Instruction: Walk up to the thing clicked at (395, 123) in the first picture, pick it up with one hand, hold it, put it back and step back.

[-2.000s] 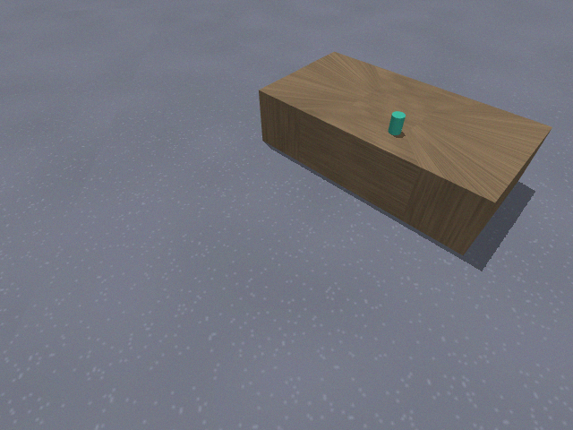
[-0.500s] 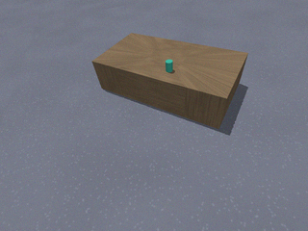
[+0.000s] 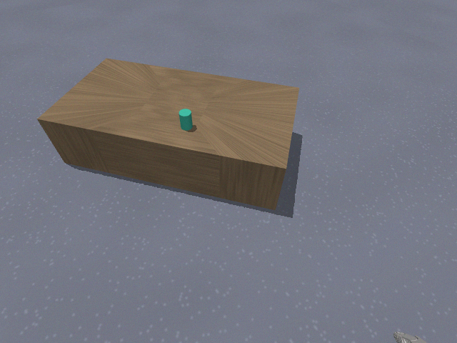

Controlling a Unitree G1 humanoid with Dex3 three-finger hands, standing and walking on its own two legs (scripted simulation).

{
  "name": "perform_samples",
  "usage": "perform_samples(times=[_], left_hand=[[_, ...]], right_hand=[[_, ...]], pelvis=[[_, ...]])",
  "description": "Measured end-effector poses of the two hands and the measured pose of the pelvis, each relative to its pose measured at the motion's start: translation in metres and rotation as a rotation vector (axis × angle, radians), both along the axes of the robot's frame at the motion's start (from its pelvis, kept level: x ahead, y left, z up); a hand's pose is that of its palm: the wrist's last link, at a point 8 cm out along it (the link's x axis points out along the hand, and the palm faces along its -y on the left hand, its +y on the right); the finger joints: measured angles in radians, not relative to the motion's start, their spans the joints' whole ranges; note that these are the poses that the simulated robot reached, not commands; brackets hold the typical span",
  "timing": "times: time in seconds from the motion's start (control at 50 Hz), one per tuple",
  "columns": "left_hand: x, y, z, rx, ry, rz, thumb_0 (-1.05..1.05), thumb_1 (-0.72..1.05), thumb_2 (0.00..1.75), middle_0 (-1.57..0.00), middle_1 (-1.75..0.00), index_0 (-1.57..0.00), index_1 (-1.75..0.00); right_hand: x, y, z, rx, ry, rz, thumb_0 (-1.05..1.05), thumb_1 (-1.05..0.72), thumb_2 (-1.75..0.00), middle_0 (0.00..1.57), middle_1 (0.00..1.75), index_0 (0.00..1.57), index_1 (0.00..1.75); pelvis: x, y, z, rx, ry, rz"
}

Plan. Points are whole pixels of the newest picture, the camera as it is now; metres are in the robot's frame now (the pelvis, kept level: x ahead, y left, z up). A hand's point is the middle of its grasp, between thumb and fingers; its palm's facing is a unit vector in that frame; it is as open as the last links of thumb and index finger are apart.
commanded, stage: walk up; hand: left
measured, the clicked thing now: (185, 119) +1.14 +0.20 -0.39
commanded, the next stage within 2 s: none
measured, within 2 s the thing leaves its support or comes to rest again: neither
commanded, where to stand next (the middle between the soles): +0.65 +0.10 m, yaw -14 degrees
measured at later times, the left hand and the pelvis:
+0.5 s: hand (94, 269) +0.30 +0.30 -0.12, palm faces -0.14 -0.89 -0.44, open 7.4 cm; pelvis +0.21 +0.03 +0.00, yaw -7 degrees
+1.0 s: hand (107, 182) +0.54 +0.34 -0.12, palm faces -0.28 -0.86 -0.43, open 7.4 cm; pelvis +0.39 +0.09 +0.00, yaw -13 degrees
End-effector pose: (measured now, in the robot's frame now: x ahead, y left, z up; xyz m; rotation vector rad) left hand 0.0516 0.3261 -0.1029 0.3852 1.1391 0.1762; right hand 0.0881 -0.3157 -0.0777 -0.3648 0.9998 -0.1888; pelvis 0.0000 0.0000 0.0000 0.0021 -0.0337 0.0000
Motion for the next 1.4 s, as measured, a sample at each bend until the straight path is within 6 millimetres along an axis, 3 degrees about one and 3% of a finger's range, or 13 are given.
perform_samples(times=[0.16,0.28,0.44,0.54,0.62,0.68,0.82,0.94,1.02,1.1,1.2,1.3,1.4], left_hand=[[0.133,0.001,0.030,0.012,-0.076,-0.130,0.01,0.90,0.89,-0.20,-0.30,-0.20,-0.30],[0.211,-0.009,0.029,0.062,-0.158,-0.166,0.01,0.90,0.89,-0.20,-0.30,-0.20,-0.30],[0.240,0.001,0.030,0.048,-0.109,-0.127,0.00,0.90,0.89,-0.20,-0.30,-0.21,-0.30],[0.257,0.034,0.015,0.046,-0.048,-0.115,0.01,0.89,0.89,-0.21,-0.30,-0.21,-0.30],[0.286,0.069,-0.008,0.058,0.009,-0.119,0.01,0.89,0.89,-0.21,-0.30,-0.21,-0.30],[0.316,0.081,-0.014,0.062,0.044,-0.131,0.01,0.90,0.89,-0.20,-0.30,-0.21,-0.30],[0.393,0.079,0.004,0.020,0.014,-0.195,0.01,0.90,0.89,-0.20,-0.30,-0.20,-0.30],[0.459,0.065,0.019,0.023,-0.010,-0.250,0.01,0.90,0.89,-0.20,-0.30,-0.20,-0.30],[0.505,0.056,0.020,0.054,-0.071,-0.271,0.01,0.90,0.89,-0.20,-0.30,-0.21,-0.30],[0.532,0.053,0.023,0.063,-0.128,-0.252,0.01,0.90,0.89,-0.20,-0.30,-0.21,-0.30],[0.546,0.067,0.030,0.068,-0.124,-0.231,0.00,0.90,0.89,-0.21,-0.30,-0.21,-0.30],[0.557,0.099,0.022,0.071,-0.086,-0.210,0.00,0.89,0.89,-0.21,-0.30,-0.21,-0.30],[0.580,0.142,-0.005,0.072,-0.016,-0.190,0.01,0.89,0.89,-0.21,-0.30,-0.21,-0.30]], right_hand=[[-0.002,-0.001,-0.006,0.013,0.120,-0.096,0.00,-0.90,-0.90,0.21,0.30,0.20,0.30],[0.027,-0.013,-0.040,0.038,0.184,-0.153,0.01,-0.90,-0.90,0.21,0.30,0.20,0.30],[0.122,0.012,-0.036,0.067,0.128,-0.115,0.01,-0.91,-0.90,0.20,0.30,0.20,0.30],[0.178,0.029,-0.025,0.041,0.085,-0.097,0.00,-0.90,-0.90,0.20,0.30,0.20,0.30],[0.212,0.044,-0.020,-0.013,0.027,-0.120,0.00,-0.90,-0.90,0.21,0.30,0.20,0.30],[0.217,0.056,-0.014,-0.021,0.011,-0.182,0.00,-0.90,-0.90,0.21,0.30,0.20,0.30],[0.210,0.083,-0.003,0.003,0.123,-0.259,0.00,-0.90,-0.90,0.21,0.30,0.20,0.30],[0.215,0.092,-0.017,0.047,0.210,-0.302,0.00,-0.90,-0.90,0.21,0.30,0.20,0.30],[0.236,0.090,-0.038,0.080,0.238,-0.317,0.00,-0.90,-0.90,0.21,0.30,0.20,0.30],[0.277,0.092,-0.049,0.095,0.241,-0.293,0.01,-0.90,-0.90,0.21,0.30,0.20,0.30],[0.343,0.095,-0.041,0.088,0.163,-0.240,0.01,-0.90,-0.90,0.21,0.30,0.20,0.30],[0.399,0.101,-0.028,0.053,0.112,-0.209,0.00,-0.91,-0.90,0.20,0.30,0.20,0.30],[0.439,0.116,-0.021,-0.025,0.063,-0.225,0.00,-0.90,-0.90,0.20,0.30,0.20,0.30]], pelvis=[[0.068,0.009,0.011,0.007,0.010,-0.054],[0.125,-0.001,-0.010,-0.008,0.000,-0.083],[0.183,0.017,-0.001,-0.027,-0.004,-0.121],[0.224,0.042,-0.005,-0.036,-0.003,-0.134],[0.260,0.068,-0.019,-0.009,-0.011,-0.154],[0.282,0.081,-0.017,-0.014,-0.014,-0.176],[0.327,0.092,0.004,-0.002,-0.014,-0.210],[0.371,0.094,0.007,0.001,-0.007,-0.226],[0.401,0.085,-0.005,-0.001,-0.007,-0.236],[0.424,0.084,-0.008,-0.023,-0.014,-0.236],[0.451,0.096,-0.002,-0.034,-0.013,-0.228],[0.482,0.115,-0.004,-0.035,-0.010,-0.222],[0.521,0.145,-0.018,-0.011,-0.015,-0.233]])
